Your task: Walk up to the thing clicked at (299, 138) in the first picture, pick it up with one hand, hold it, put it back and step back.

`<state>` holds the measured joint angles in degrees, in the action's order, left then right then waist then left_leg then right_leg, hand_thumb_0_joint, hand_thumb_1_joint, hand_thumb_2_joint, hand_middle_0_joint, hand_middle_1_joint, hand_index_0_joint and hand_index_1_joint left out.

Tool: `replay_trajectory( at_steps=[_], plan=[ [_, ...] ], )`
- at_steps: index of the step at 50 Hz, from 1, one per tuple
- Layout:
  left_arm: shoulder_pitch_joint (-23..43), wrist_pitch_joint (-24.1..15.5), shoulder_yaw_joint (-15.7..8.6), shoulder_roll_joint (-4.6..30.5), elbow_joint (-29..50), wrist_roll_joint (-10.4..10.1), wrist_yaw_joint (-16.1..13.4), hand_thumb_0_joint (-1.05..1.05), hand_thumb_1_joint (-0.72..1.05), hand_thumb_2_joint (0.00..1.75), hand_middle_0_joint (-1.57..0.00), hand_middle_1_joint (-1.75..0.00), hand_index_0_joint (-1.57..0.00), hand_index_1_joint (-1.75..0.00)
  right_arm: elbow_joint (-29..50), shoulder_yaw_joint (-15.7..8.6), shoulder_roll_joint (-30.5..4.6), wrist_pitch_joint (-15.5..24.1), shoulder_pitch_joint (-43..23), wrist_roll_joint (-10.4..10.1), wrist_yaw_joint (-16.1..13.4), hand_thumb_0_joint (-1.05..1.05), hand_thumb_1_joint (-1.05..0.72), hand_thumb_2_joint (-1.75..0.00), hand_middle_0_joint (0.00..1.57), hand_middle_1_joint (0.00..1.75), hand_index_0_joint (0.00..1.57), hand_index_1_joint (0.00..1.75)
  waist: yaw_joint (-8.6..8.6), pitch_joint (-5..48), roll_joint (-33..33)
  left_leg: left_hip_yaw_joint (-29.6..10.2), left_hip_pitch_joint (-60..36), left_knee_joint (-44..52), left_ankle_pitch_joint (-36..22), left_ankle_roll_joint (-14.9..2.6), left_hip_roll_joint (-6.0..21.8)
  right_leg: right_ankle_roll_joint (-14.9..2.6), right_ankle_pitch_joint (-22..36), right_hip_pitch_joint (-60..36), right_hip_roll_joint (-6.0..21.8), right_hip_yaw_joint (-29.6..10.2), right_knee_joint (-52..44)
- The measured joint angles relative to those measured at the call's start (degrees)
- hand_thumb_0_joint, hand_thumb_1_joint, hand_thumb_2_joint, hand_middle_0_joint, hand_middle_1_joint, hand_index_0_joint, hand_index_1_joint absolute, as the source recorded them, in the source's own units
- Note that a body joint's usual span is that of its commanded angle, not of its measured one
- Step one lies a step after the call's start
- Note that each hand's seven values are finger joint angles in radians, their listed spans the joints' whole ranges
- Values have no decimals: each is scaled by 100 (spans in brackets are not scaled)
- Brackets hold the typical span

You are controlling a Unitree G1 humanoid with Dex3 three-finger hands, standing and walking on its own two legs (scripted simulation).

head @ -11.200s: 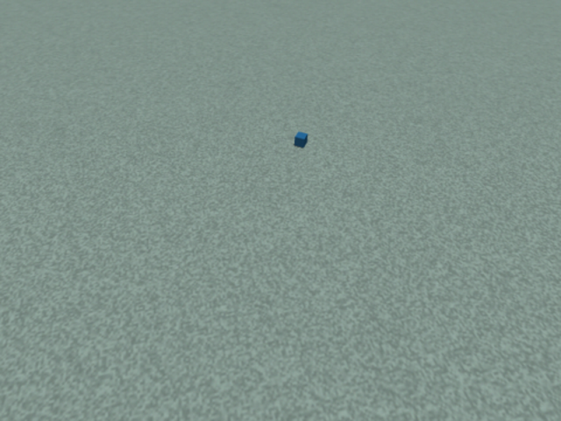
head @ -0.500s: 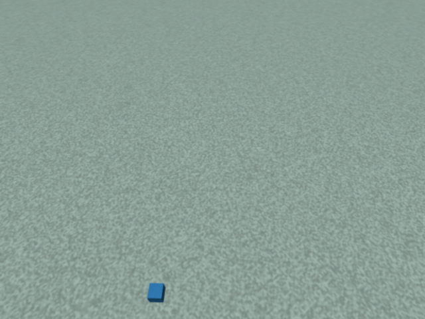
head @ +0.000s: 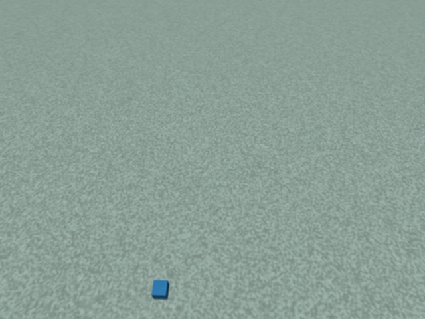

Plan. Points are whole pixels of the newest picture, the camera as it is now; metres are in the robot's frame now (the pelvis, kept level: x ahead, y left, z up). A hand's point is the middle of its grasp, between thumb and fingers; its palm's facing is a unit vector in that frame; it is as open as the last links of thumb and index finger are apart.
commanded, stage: walk up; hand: left
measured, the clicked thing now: (160, 289) +0.40 +0.24 -0.75
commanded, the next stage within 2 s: stand in 0.70 s
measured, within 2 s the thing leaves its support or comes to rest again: neither
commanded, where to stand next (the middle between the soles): +0.01 +0.01 m, yaw -1 degrees
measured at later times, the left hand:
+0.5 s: hand out of the picture +0.07 +0.27 -0.15, palm faces +0.00 -0.92 -0.39, open 7.4 cm
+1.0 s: hand out of the picture +0.07 +0.23 -0.15, palm faces -0.01 -0.94 -0.34, open 7.4 cm
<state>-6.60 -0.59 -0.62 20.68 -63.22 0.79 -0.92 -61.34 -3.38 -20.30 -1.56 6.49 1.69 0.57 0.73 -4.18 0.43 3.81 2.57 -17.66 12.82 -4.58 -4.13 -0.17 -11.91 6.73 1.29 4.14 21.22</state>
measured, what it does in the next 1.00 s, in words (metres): stands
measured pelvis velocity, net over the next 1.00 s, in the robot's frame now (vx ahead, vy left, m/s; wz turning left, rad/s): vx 0.01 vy -0.01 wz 0.02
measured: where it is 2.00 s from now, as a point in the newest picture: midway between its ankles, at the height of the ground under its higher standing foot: outside the picture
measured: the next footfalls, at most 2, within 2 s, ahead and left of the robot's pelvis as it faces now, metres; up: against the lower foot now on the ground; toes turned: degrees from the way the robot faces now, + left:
none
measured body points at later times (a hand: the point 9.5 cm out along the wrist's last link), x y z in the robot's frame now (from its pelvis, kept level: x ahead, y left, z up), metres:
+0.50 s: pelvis +0.00 +0.00 +0.00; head +0.01 +0.00 +0.45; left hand +0.07 +0.31 -0.13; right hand +0.09 -0.31 -0.13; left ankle -0.03 +0.06 -0.75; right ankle +0.00 -0.11 -0.75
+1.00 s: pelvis +0.01 -0.01 +0.00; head +0.01 -0.01 +0.45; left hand +0.07 +0.28 -0.13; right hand +0.08 -0.31 -0.13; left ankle -0.03 +0.06 -0.75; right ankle +0.00 -0.12 -0.75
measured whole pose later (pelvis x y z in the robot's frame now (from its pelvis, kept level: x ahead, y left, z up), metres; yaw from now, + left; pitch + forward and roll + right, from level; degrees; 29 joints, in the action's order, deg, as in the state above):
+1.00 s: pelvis +0.01 -0.01 +0.00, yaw +1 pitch -3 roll +0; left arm -7.9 -1.0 0.8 19.6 -63.6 0.5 -0.3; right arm -64.2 -0.6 -19.3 0.4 7.2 1.0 0.1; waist 0.1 -2.2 -0.2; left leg 2.3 0.4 -13.7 11.0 -3.3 -3.3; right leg -1.1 -10.4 4.0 0.3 5.5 16.8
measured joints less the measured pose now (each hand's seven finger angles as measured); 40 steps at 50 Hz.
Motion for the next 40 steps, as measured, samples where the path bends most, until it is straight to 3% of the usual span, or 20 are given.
replay_trajectory(
  at_steps=[35,40],
  plan=[
    [-42,-15,-4,39,11,24,15,0,91,90,-20,-30,-20,-30,-5,63,-33,5,-21,-23,29,1,-91,-90,20,30,20,30,18,71,6,-83,23,-8,-15,38,9,-26,4,-22,-3,83,-35],
    [-86,21,81,19,-36,-30,27,1,91,90,-20,-30,-20,-30,-137,181,24,126,6,-62,-30,1,-91,-90,20,30,20,30,-17,159,-32,-108,-121,240,-125,62,11,-34,63,-134,-16,99,-204]
  ],
)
